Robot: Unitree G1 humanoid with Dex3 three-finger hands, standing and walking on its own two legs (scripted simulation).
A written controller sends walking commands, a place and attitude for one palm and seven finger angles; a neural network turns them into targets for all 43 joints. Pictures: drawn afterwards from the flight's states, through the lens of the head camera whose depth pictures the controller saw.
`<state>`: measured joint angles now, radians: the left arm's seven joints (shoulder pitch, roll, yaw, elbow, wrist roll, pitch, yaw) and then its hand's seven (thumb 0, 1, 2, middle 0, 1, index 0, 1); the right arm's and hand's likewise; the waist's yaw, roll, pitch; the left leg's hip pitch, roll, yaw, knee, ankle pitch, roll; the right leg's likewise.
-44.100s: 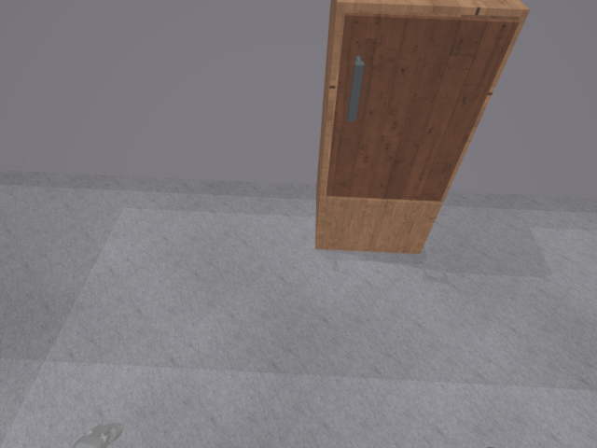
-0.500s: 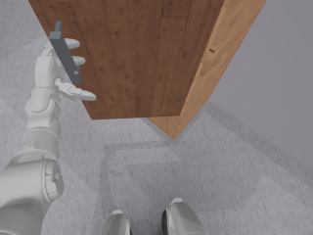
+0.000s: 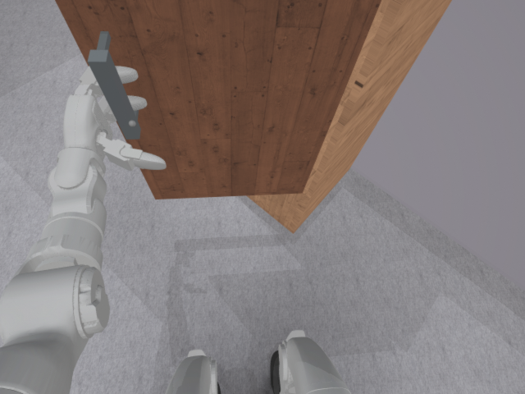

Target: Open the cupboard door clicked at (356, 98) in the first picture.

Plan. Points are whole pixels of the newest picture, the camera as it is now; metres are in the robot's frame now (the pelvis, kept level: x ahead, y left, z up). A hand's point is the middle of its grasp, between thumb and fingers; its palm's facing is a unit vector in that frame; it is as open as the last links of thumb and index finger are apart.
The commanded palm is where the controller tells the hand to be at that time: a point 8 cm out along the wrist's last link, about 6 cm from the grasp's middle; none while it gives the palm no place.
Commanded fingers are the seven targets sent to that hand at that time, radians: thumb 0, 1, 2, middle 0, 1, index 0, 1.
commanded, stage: close the thumb around the handle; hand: left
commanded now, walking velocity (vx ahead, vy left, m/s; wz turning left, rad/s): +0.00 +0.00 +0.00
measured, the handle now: (120, 90) +0.56 +0.18 +0.08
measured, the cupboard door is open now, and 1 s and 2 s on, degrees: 46 45 86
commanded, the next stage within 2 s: pull the door open along its arc in 0.78 s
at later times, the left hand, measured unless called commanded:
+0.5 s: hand (133, 120) +0.50 +0.16 +0.07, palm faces -0.02 -1.00 -0.02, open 9.3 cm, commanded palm +0.48 +0.21 +0.07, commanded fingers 0.00 0.73 0.83 -0.39 -1.33 -0.39 -1.33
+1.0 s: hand (137, 119) +0.51 +0.15 +0.06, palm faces -0.02 -1.00 -0.01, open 5.5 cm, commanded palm +0.48 +0.20 +0.07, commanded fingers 0.00 0.90 0.90 -0.40 -1.35 -0.40 -1.35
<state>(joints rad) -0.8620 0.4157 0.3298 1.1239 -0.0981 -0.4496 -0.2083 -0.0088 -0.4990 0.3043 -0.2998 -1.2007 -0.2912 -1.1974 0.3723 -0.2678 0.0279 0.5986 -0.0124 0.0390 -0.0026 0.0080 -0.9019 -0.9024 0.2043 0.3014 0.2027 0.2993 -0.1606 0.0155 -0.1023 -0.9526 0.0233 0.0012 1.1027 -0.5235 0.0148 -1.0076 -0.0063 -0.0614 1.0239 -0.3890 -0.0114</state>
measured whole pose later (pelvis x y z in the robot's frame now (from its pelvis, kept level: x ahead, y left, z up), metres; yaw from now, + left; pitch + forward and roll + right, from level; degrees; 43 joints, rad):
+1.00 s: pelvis +0.01 +0.00 +0.00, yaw -1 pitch +22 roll -2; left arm -0.85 0.41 0.35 1.11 -0.10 -0.43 -0.19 0.01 0.75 0.86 -0.37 -1.35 -0.37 -1.35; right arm 0.39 -0.26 0.03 0.60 -0.02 0.05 0.00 0.01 -0.90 -0.90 0.20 0.30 0.20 0.30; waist -0.17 0.03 -0.11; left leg -0.95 0.03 0.01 1.10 -0.54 0.02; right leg -1.01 0.00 -0.05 1.02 -0.40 -0.01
